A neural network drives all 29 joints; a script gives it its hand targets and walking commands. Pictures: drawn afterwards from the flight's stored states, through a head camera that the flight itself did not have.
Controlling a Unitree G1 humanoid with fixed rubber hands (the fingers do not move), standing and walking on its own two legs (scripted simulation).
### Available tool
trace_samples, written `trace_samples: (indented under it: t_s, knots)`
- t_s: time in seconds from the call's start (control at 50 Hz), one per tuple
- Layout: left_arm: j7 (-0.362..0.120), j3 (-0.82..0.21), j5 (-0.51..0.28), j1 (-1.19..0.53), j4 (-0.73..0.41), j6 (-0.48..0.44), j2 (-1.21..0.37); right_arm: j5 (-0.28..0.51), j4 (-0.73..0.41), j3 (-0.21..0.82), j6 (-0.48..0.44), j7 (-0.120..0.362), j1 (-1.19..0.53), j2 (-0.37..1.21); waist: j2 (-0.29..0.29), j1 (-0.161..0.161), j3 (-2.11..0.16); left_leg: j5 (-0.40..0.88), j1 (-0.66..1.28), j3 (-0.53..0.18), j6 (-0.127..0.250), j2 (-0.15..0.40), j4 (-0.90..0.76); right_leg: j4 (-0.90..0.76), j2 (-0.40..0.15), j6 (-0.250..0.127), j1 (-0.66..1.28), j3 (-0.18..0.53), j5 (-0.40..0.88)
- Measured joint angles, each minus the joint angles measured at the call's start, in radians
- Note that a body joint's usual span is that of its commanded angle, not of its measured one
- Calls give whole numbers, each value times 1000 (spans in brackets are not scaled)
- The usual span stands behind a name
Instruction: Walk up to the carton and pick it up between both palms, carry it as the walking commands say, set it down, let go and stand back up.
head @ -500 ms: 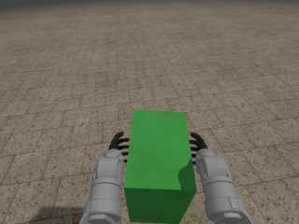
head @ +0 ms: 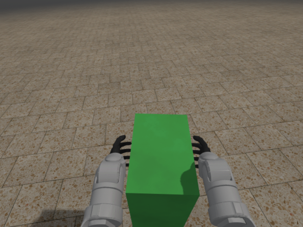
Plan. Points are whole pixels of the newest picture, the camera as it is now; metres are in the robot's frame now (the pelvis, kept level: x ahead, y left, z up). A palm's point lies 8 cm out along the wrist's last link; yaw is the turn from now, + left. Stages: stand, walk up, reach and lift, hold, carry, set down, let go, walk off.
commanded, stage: hold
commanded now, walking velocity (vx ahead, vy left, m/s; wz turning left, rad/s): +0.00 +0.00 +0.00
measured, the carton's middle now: (159, 171) +0.31 +0.00 -0.02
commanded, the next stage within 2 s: carry in 0.56 s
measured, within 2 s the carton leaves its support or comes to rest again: neither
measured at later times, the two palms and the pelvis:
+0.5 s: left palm (116, 158) +0.30 +0.12 +0.06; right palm (204, 158) +0.30 -0.12 +0.06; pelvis +0.00 +0.01 +0.00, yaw +0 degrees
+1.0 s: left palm (58, 176) +0.25 +0.27 +0.07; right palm (153, 161) +0.28 +0.02 +0.07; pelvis -0.02 +0.09 -0.01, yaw +7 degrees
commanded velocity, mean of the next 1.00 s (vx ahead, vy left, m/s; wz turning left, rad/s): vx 0.00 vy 0.10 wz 0.29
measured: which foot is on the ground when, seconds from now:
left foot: down 0.00-1.00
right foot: down 0.00-0.86, up 0.88-1.00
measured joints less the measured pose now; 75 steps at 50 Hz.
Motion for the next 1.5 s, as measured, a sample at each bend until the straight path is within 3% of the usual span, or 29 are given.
trace_samples:
  t_s: [0.26, 0.58, 0.66, 0.76, 0.82, 0.88, 0.94, 1.02, 1.14, 1.2, 1.22, 1.24, 1.28, 1.32, 1.36, 1.42, 1.5]
  knots:
    - [-8, 31, 10, -13, 14, -10, -5, -15, 26, -19, -8, -2, -25, 9, 3, 1, -10, -9, -15, -2, 1, -2, 19, 14, -1, 1, -12, -3, -8]
    - [6, -19, -7, 8, -11, 3, 3, 5, -14, 5, -1, 0, 8, -4, -9, -13, -24, -5, -32, 7, 8, -6, 8, -1, -5, 7, -29, 8, 0]
    - [21, -36, -28, 2, -84, 28, 1, 48, -81, 2, 12, -13, 6, -5, -10, -25, -76, -99, -188, 28, 26, -17, 117, 59, -26, 12, -161, -4, -20]
    - [57, -83, -98, 17, -263, 101, 6, 144, -275, 44, 75, -55, 48, -17, -39, -28, -81, -201, -337, 130, 34, -19, 252, 65, -102, 41, -264, -17, -11]
    - [81, -120, -142, 46, -390, 166, 15, 187, -401, 75, 138, -80, 78, -25, -54, -25, -83, -144, -338, 155, 44, -22, 148, 81, -150, 70, -311, -23, -13]
    - [101, -146, -168, 78, -511, 244, 25, 212, -503, 112, 206, -95, 106, -31, -74, -20, -80, 47, -331, 167, 65, -40, 58, 194, -189, 84, -371, -32, -71]
    - [107, -142, -191, 124, -576, 310, 36, 204, -534, 158, 279, -103, 118, -34, -41, 13, -71, 7, -342, 166, 91, -28, 89, 450, -151, 79, -453, -87, -271]
    - [128, -139, -220, 123, -626, 395, 36, 189, -582, 171, 364, -96, 122, -35, -26, 32, -72, 27, -343, 165, 115, -36, 59, 556, -115, 60, -496, -160, -288]
    - [137, -157, -220, 92, -639, 429, 28, 178, -643, 142, 414, -85, 115, -33, -3, 12, -101, 61, -374, 154, 144, -78, 46, 402, -67, 29, -435, -197, -228]
    - [127, -157, -210, 89, -613, 442, 27, 170, -631, 136, 438, -85, 111, -32, 32, -5, -123, 82, -375, 151, 150, -98, 27, 214, -56, 5, -332, -214, -185]
    - [122, -158, -205, 85, -601, 446, 26, 168, -626, 133, 446, -85, 111, -32, 36, -7, -133, 87, -379, 152, 139, -111, 26, 114, -63, -13, -283, -223, -131]
    - [118, -162, -199, 80, -583, 446, 24, 167, -619, 124, 449, -85, 110, -33, 51, -3, -137, 47, -400, 152, 102, -109, 64, 84, -65, -27, -276, -230, -78]
    - [111, -167, -187, 69, -554, 449, 21, 170, -616, 116, 454, -86, 121, -35, 40, -14, -129, -97, -478, 166, 39, -96, 299, 91, -98, -33, -271, -251, -61]
    - [105, -162, -184, 72, -553, 458, 22, 179, -614, 123, 461, -94, 125, -36, 1, -28, -114, -127, -542, 171, 15, -59, 510, 72, -148, -22, -249, -271, -59]
    - [104, -148, -187, 84, -579, 462, 25, 186, -608, 132, 468, -104, 104, -32, -25, -27, -100, -117, -570, 151, 0, -2, 598, 49, -191, -3, -237, -273, -42]
    - [107, -137, -190, 94, -617, 460, 28, 186, -599, 132, 462, -107, 70, -24, -29, -19, -90, -132, -564, 129, -22, 60, 584, 30, -258, 30, -236, -266, -16]
    - [103, -117, -188, 78, -625, 460, 24, 186, -603, 138, 453, -112, 62, -20, -16, -10, -89, -143, -501, 166, -37, 85, 455, 19, -348, 85, -236, -271, 10]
